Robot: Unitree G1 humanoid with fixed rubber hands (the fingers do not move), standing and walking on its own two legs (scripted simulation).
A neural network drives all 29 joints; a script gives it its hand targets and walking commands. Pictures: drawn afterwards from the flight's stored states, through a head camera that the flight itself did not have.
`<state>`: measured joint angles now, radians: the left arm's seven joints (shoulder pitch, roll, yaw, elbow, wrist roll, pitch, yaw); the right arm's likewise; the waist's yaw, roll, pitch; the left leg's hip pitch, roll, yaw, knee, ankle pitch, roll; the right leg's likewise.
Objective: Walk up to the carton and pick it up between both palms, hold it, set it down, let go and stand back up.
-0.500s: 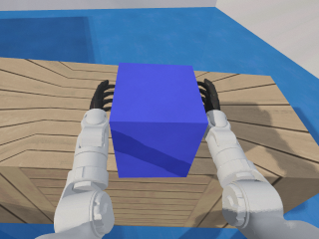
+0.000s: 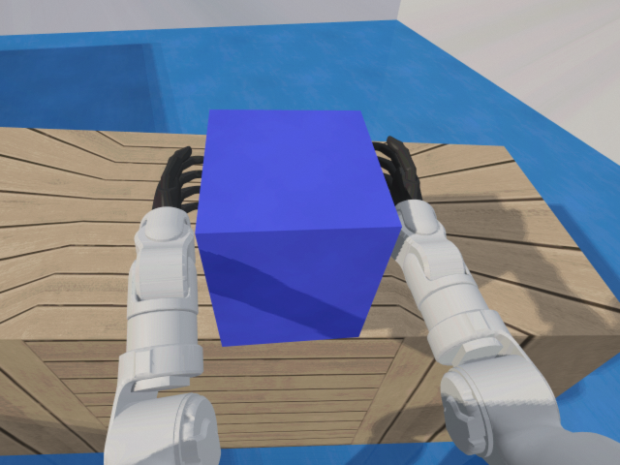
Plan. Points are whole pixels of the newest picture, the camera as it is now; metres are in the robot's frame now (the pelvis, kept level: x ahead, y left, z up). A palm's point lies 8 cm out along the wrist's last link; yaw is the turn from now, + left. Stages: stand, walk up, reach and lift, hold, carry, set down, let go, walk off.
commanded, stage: reach and lift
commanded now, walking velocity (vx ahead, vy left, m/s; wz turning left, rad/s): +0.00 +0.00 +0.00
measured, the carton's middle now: (289, 231) +0.39 +0.01 +0.10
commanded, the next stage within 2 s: hold in 1.06 s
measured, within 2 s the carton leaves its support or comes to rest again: neither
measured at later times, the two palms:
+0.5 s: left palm (173, 194) +0.38 +0.15 +0.18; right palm (414, 189) +0.37 -0.15 +0.18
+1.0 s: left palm (168, 185) +0.37 +0.15 +0.20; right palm (418, 175) +0.37 -0.15 +0.21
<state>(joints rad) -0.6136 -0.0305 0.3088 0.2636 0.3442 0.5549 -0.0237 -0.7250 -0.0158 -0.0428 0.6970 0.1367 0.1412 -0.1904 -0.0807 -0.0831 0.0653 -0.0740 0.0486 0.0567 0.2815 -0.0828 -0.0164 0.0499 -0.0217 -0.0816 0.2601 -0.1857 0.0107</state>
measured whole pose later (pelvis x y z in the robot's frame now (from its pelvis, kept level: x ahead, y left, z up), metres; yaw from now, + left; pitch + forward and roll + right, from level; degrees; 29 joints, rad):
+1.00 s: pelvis +0.00 +0.00 +0.00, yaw +0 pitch -9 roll +0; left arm -0.65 -0.02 0.31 0.13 0.35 0.71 -0.05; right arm -0.77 -0.05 0.01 0.58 0.22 0.27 -0.23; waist -0.11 -0.07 0.05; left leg -0.05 0.05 0.04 0.30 -0.10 -0.02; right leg 0.07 -0.02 -0.07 0.28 -0.20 0.01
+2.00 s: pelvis +0.00 +0.00 +0.00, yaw +0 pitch -9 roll +0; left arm -0.66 -0.03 0.33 0.08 0.36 0.80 -0.06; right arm -0.81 -0.06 0.01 0.56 0.25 0.38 -0.23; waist -0.10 -0.05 0.02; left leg -0.04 0.04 0.03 0.30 -0.10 -0.02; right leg 0.07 -0.01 -0.06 0.29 -0.20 0.01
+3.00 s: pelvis +0.00 +0.00 +0.00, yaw +0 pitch -9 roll +0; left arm -0.65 -0.02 0.33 0.07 0.36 0.81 -0.08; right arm -0.80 -0.06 0.03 0.54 0.27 0.39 -0.25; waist -0.11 -0.05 0.01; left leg -0.04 0.04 0.02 0.30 -0.10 -0.03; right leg 0.08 -0.01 -0.05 0.28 -0.20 0.00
